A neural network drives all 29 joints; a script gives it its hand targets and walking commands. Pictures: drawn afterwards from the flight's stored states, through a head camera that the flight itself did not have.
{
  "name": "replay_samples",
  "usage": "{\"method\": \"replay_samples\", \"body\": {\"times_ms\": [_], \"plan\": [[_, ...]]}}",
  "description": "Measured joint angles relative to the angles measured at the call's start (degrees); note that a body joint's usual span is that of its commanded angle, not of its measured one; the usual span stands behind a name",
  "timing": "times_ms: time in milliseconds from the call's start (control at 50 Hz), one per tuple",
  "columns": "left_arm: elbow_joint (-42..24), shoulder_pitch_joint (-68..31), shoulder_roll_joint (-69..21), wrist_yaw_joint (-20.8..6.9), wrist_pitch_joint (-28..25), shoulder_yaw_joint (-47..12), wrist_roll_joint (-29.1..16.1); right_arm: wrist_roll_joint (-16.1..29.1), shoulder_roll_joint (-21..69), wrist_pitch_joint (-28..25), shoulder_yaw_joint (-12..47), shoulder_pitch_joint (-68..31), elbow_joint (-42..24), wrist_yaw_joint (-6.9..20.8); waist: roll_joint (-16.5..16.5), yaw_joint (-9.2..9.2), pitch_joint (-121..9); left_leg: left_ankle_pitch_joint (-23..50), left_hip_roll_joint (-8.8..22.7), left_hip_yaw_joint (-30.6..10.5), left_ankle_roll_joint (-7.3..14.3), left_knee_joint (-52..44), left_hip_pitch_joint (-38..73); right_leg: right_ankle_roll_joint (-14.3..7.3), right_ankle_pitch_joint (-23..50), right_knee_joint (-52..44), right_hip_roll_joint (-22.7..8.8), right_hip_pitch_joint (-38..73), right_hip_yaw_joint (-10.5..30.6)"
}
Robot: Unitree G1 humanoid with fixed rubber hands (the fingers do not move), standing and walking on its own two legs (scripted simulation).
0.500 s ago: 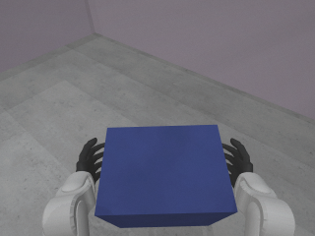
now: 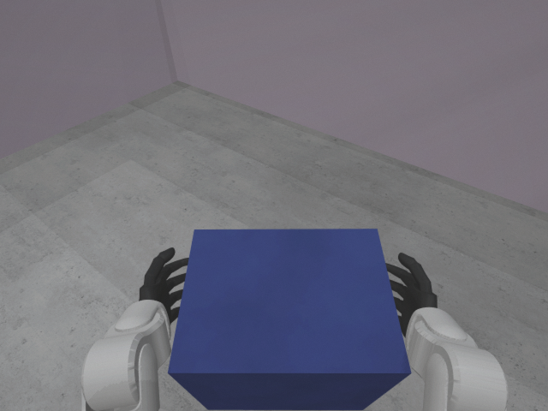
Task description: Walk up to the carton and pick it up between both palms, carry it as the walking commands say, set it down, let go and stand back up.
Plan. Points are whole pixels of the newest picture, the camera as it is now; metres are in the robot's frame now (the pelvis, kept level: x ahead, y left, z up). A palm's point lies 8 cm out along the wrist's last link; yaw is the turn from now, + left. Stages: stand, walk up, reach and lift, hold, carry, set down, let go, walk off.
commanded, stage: carry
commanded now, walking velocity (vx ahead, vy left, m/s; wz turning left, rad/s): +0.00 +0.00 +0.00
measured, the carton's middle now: (285, 327) +0.23 +0.00 +0.03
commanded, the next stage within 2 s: hold in 1.80 s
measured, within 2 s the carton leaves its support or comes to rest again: neither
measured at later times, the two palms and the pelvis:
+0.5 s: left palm (156, 296) +0.25 +0.17 +0.09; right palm (404, 302) +0.24 -0.16 +0.09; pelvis +0.01 +0.01 +0.00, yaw -1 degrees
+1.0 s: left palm (178, 285) +0.28 +0.15 +0.06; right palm (403, 289) +0.28 -0.17 +0.06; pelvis +0.02 -0.01 +0.00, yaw +0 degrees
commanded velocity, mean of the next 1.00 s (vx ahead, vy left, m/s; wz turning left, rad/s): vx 0.00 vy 0.00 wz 0.00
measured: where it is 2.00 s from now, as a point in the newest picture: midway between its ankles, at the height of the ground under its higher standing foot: outside the picture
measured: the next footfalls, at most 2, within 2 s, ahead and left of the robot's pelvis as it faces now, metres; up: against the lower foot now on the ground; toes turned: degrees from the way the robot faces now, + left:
none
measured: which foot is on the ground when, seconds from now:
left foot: down 0.00-1.00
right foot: down 0.00-1.00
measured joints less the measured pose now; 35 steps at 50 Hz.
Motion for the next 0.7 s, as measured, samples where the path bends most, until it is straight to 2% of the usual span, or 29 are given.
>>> {"method": "replay_samples", "body": {"times_ms": [220,380,700], "plan": [[0.0,-0.9,0.1,0.2,0.9,0.6,0.2,0.2,-0.1,0.5,0.0,-1.5,1.2,-0.3,-1.6,0.72,-0.3,1.0,-0.9,1.0,1.1,-1.9,0.4,1.1,0.1,-0.1,-1.2,-0.6,0.5],[0.9,-1.9,0.2,0.2,0.7,0.6,0.3,0.2,-0.2,0.2,-0.4,-2.0,1.6,-0.3,-1.5,0.33,-0.1,0.6,-0.9,1.3,1.3,-2.0,0.5,1.2,-0.1,-0.2,-1.3,-0.5,0.6],[11.6,-5.1,0.3,-0.7,-6.8,1.7,2.2,-1.4,-0.3,-7.1,-1.7,-5.3,12.3,0.7,-1.3,0.11,0.7,-0.9,-0.2,1.2,0.7,-0.8,1.2,0.7,-1.3,0.0,-0.7,0.6,0.6]]}}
